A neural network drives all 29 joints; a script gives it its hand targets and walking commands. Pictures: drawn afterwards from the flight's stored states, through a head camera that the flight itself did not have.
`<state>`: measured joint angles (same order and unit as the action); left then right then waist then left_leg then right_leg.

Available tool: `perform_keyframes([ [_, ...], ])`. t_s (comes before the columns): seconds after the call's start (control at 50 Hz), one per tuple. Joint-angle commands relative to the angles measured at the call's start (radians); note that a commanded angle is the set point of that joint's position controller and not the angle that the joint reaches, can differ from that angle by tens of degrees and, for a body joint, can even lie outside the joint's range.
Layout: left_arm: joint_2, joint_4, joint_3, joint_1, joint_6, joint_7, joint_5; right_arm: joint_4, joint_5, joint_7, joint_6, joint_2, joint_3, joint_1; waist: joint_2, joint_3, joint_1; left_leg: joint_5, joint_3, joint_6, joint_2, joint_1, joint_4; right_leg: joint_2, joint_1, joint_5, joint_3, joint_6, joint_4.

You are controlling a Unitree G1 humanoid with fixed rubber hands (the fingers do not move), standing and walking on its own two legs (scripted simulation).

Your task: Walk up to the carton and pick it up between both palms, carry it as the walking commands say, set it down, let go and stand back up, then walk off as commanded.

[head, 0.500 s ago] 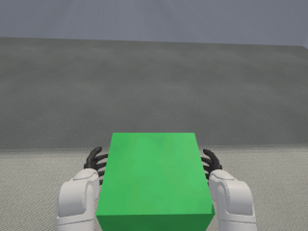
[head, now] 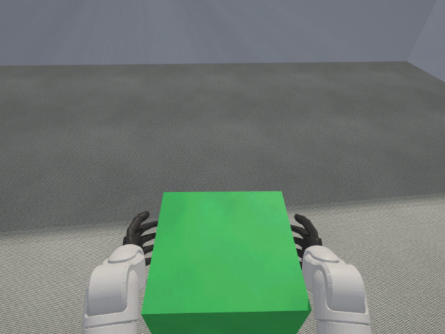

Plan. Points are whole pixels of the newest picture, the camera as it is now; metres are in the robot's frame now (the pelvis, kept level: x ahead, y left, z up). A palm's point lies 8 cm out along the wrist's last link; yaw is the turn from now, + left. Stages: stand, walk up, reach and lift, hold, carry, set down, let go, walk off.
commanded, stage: carry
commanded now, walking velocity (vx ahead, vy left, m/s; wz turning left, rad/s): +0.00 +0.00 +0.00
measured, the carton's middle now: (223, 278) +0.25 +0.00 +0.01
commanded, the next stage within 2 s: hold in 1.62 s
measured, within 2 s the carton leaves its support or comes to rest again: neither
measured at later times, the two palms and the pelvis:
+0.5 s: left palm (134, 247) +0.29 +0.16 +0.05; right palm (302, 248) +0.29 -0.14 +0.05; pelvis +0.02 +0.01 +0.00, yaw +0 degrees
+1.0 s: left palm (136, 240) +0.31 +0.16 +0.05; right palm (298, 241) +0.31 -0.14 +0.05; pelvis +0.04 +0.01 +0.00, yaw +0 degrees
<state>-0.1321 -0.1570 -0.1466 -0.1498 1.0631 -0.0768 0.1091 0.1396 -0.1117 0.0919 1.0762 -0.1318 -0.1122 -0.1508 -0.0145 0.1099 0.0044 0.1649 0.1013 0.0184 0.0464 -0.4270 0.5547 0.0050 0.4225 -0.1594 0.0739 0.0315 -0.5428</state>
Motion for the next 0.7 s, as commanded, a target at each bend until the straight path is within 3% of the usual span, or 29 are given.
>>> perform_keyframes([
  [0.0,-0.827,-0.116,0.674,-0.531,-0.024,0.217,-0.318,0.158,0.338,-0.245,-0.044,-0.807,0.633,-0.547,0.02,0.248,-0.008,0.219,-0.107,0.011,0.081,0.117,-0.15,0.109,-0.06,-0.238,-0.131,0.015,0.162],
  [0.2,-0.817,-0.104,0.672,-0.512,-0.069,0.213,-0.303,0.137,0.305,-0.235,-0.093,-0.788,0.608,-0.511,0.039,0.279,-0.007,0.148,-0.105,0.018,0.093,0.153,-0.145,0.109,-0.083,-0.147,-0.122,0.016,0.132],
  [0.52,-0.783,-0.078,0.651,-0.47,-0.154,0.205,-0.264,0.12,0.272,-0.226,-0.175,-0.749,0.595,-0.486,0.012,0.297,-0.006,0.029,-0.094,0.025,0.097,0.178,-0.106,0.12,-0.12,-0.045,-0.118,0.014,0.101],
  [0.56,-0.768,-0.016,0.62,-0.451,-0.17,0.205,-0.232,0.062,0.241,-0.227,-0.192,-0.73,0.563,-0.472,0.013,0.294,-0.006,0.004,-0.099,0.026,0.101,0.175,-0.106,0.12,-0.127,-0.024,-0.113,0.014,0.092],
  [0.68,-0.764,-0.073,0.643,-0.464,-0.192,0.198,-0.249,0.108,0.259,-0.222,-0.212,-0.727,0.585,-0.476,0.021,0.289,-0.006,-0.006,-0.096,0.025,0.102,0.179,-0.102,0.121,-0.132,-0.006,-0.111,0.013,0.086],
])
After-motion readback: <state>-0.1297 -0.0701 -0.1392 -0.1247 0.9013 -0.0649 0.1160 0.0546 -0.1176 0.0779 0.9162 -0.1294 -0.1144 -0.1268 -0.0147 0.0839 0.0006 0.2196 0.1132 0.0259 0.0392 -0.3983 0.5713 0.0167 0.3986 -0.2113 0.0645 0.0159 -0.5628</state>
